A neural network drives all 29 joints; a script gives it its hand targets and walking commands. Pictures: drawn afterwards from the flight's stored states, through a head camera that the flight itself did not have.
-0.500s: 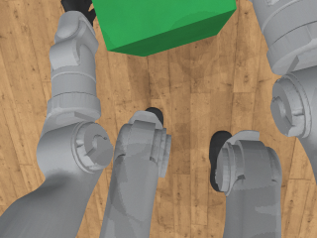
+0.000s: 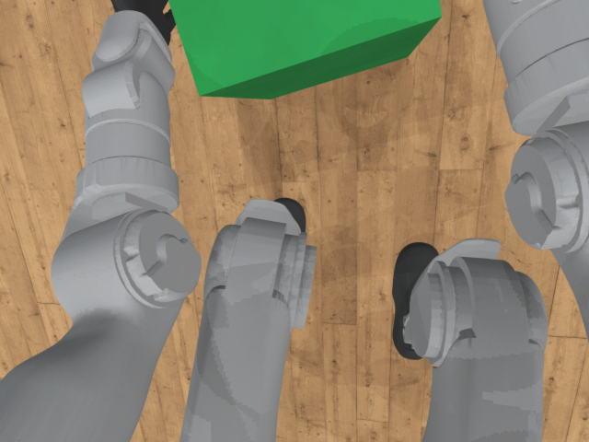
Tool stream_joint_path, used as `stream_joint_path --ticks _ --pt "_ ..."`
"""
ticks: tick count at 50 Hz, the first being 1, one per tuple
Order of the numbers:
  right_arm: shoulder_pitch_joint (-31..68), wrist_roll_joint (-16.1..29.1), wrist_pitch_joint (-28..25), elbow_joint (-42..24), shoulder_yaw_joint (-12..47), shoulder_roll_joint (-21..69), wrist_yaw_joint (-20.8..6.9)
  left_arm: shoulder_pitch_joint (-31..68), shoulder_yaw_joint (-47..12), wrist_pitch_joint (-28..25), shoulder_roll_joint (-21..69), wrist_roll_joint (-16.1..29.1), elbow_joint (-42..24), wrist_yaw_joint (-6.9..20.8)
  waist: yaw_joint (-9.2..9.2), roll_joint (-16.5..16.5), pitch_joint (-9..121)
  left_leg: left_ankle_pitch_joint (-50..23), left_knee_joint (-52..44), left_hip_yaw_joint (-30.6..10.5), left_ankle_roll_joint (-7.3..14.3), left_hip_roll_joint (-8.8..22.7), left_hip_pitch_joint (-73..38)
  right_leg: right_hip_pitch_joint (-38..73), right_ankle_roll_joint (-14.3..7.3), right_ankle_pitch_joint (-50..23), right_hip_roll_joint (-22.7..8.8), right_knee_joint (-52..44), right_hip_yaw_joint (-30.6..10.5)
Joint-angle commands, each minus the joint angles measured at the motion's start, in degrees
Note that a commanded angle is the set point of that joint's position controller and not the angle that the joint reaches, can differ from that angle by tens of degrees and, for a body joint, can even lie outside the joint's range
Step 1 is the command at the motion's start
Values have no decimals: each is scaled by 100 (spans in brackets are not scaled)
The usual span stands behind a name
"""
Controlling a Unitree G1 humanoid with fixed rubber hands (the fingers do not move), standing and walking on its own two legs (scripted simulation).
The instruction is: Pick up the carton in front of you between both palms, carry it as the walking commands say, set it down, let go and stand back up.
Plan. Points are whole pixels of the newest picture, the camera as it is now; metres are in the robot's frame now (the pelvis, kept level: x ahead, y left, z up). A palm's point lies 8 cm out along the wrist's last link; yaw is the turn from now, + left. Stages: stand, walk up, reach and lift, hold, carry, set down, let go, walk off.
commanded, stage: set down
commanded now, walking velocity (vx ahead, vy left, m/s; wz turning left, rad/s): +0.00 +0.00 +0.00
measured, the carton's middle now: out of the picture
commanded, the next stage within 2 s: let go in 1.36 s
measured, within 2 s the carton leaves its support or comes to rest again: neither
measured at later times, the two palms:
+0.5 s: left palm out of the picture +0.51 +0.29 -0.14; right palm out of the picture +0.64 -0.06 -0.13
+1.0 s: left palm out of the picture +0.51 +0.29 +0.02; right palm out of the picture +0.64 -0.07 +0.02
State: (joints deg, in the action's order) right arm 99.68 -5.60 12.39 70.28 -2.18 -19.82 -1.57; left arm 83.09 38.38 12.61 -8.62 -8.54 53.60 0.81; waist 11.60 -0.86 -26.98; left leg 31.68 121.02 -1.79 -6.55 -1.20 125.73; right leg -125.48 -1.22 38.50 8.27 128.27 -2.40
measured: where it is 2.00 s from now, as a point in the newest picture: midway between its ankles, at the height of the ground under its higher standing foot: (344, 295)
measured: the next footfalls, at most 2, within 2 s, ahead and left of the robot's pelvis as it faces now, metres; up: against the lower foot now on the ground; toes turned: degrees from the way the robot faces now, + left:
none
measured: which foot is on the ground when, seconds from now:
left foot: down 0.00-1.00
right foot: down 0.00-1.00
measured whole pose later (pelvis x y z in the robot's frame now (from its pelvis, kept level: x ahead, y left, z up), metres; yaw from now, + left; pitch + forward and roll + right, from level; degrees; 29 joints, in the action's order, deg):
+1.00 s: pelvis +0.01 +0.02 +0.12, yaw +1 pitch +47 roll +2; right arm 94.7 0.8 18.6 62.8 0.8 -30.0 -3.1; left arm 73.7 25.8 17.1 -8.3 5.0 39.5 -9.5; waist 13.0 -2.0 -6.9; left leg 23.9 94.2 -0.4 -1.8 -1.1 117.7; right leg -114.9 -0.2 32.4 3.0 100.0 -2.0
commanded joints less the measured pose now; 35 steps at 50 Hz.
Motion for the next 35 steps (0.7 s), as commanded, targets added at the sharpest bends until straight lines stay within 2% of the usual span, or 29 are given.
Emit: stream_joint_path --ticks 1,3,5,6,9,12,17,21,25,30,35 --pt "1655 189 -129 -407 507 1865 -435 1848 -631 -242 1826 159 -87 437 516 -1184 4862 -1737 -390 704 325 -148 -2009 2542 103 -1749 -282 -1375 -210" --pt "1723 261 -199 -439 563 694 -168 1361 -287 -432 786 119 99 128 589 -1215 5074 -1889 -377 754 276 -81 -2148 2788 165 -1931 -385 -1358 -252" --pt "1671 441 -277 -493 671 -763 194 973 -153 -652 -623 302 264 -279 662 -1196 5347 -2070 -360 783 220 17 -2269 2987 218 -2121 -512 -1339 -340" --pt "1785 578 -293 -529 761 -1112 321 989 -187 -752 -1019 443 305 -439 711 -1185 5531 -2165 -361 799 220 57 -2340 3028 235 -2183 -563 -1320 -382" --pt "2177 1128 -332 -582 1234 -1191 382 1194 -505 -934 -1313 877 394 -635 885 -1300 6093 -2530 -367 765 304 119 -2581 3079 244 -2432 -661 -1218 -423" --pt "2453 1588 -391 -792 1624 -1069 291 1348 -952 -1004 -1294 1308 365 -648 987 -1458 6636 -2943 -393 666 392 143 -2838 3138 232 -2660 -719 -1095 -384" --pt "2558 1734 -318 -939 1747 -1252 204 1375 -1312 -903 -1390 1716 21 -745 1041 -1523 7535 -3351 -562 541 435 119 -3657 3200 176 -2399 -691 -1052 -132" --pt "2550 1588 -159 -1083 1537 -1577 224 1326 -1375 -715 -1531 1836 -547 -973 973 -1471 8397 -3463 -778 587 471 17 -4441 3295 133 -2079 -578 -1180 128" --pt "2403 1482 64 -1211 1230 -1702 269 1281 -1598 -392 -1399 1944 -1146 -1180 788 -1241 8991 -3444 -1104 700 461 -114 -5163 3248 85 -1716 -437 -1544 331" --pt "1890 1153 193 -633 708 -1702 115 1032 -1633 -103 -872 1757 -1041 -1215 563 -891 7930 -2779 -1566 706 372 -170 -4716 2466 -30 -1124 -422 -2084 296" --pt "1677 817 176 -506 348 -1673 -37 903 -1445 -7 -658 1458 -1242 -1137 507 -845 7751 -2614 -2009 734 304 -201 -4400 2579 -43 -1145 -387 -2566 250"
